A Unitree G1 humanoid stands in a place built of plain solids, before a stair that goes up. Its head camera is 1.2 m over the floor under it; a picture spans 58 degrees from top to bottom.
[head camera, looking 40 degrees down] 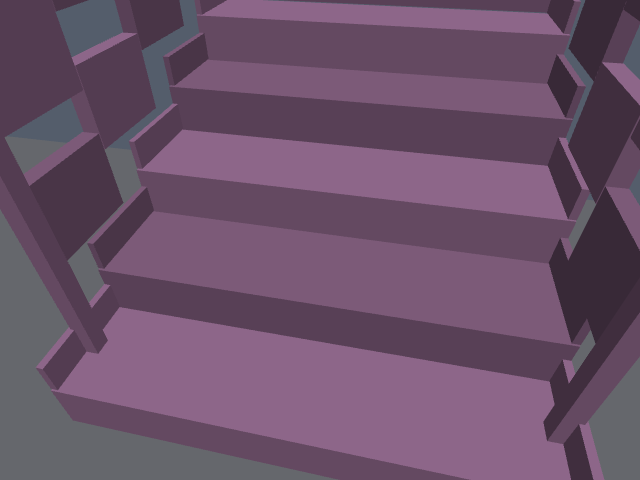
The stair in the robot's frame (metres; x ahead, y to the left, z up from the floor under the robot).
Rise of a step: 0.16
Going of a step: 0.30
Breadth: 1.32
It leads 12 degrees to the right of straight ahead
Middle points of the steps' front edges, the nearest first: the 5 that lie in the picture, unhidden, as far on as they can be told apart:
0.48 0.07 0.16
0.78 0.01 0.32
1.07 -0.05 0.48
1.36 -0.12 0.64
1.66 -0.18 0.80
